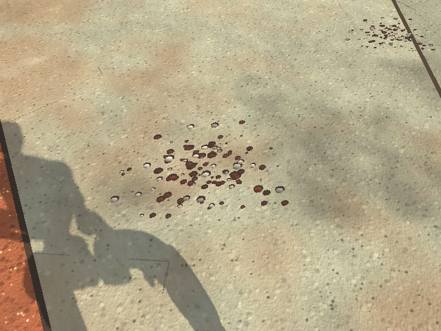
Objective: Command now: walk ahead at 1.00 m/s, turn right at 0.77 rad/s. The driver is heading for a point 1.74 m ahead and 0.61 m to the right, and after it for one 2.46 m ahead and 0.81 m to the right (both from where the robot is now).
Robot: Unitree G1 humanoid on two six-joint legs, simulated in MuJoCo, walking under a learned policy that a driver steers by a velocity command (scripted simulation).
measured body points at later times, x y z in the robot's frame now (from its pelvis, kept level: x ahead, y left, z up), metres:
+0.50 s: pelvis +0.47 -0.03 +0.00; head +0.49 -0.06 +0.45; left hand +0.60 +0.21 -0.11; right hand +0.64 -0.35 -0.02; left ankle +0.74 +0.05 -0.69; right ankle +0.31 -0.06 -0.73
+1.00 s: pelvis +0.83 -0.24 -0.02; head +0.85 -0.27 +0.43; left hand +1.17 -0.33 -0.04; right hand +0.58 -0.33 -0.14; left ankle +0.75 +0.03 -0.72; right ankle +0.91 -0.47 -0.70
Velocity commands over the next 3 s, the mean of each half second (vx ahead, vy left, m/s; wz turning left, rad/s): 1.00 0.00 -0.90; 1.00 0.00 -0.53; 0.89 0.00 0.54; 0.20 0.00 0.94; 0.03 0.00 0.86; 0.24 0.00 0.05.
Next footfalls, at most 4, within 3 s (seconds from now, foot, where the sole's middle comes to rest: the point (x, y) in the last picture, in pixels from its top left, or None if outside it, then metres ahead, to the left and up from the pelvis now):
0.14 right None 0.34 -0.07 -0.76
0.56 left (218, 255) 0.78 0.01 -0.76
1.04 right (352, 206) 0.93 -0.49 -0.76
1.48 left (349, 120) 1.40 -0.61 -0.76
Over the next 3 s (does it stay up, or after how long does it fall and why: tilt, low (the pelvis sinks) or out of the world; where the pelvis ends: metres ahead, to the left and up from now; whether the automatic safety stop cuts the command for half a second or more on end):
stays up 1.43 -0.63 0.02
